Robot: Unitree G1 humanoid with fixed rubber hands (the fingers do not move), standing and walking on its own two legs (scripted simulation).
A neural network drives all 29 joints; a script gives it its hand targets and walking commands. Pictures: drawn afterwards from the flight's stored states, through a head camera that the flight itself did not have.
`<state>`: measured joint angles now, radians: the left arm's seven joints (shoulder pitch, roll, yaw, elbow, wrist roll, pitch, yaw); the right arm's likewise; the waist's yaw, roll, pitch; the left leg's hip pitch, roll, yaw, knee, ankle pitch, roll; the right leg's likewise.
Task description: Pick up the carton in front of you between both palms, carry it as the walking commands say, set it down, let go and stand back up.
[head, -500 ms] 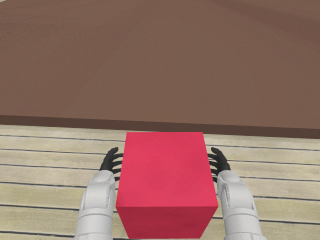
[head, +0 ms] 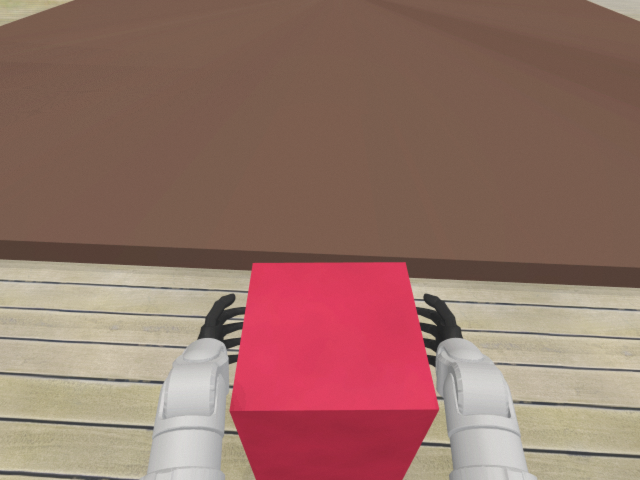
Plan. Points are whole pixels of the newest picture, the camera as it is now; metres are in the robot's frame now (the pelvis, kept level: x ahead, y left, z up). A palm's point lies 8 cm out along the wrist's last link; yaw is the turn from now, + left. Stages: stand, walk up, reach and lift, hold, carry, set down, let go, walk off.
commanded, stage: hold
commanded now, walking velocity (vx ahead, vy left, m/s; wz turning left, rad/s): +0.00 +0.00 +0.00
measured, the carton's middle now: (329, 374) +0.29 +0.00 -0.03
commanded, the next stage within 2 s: carry in 0.80 s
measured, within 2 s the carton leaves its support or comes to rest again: neither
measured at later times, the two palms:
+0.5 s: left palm (213, 345) +0.29 +0.15 +0.05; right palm (447, 346) +0.29 -0.15 +0.05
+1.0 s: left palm (222, 321) +0.32 +0.14 +0.06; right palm (452, 325) +0.31 -0.16 +0.06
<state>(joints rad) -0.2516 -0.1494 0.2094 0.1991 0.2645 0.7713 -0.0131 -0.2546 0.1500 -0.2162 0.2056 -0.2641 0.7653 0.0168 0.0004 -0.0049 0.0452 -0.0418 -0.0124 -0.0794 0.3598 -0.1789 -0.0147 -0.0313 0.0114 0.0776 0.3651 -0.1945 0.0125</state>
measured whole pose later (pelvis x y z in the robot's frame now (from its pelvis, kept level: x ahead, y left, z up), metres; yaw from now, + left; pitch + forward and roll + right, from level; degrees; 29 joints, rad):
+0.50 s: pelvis +0.00 +0.00 +0.00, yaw +0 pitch -8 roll +0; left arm -0.27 -0.15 0.22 0.20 0.28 0.77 -0.02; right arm -0.27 0.15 -0.23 0.21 -0.27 0.76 0.02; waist 0.00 -0.01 0.05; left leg -0.04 -0.01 -0.08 0.35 -0.18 -0.01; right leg -0.03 0.01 0.08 0.36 -0.19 0.01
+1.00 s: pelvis +0.03 -0.01 -0.01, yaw -2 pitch +1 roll +0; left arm -0.19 -0.13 0.16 0.02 0.18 0.87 0.02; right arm -0.20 0.14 -0.14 0.03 -0.20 0.86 -0.03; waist 0.01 0.00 -0.14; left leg -0.23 0.00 -0.04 0.51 -0.29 -0.01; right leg -0.25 0.00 0.04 0.55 -0.35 0.01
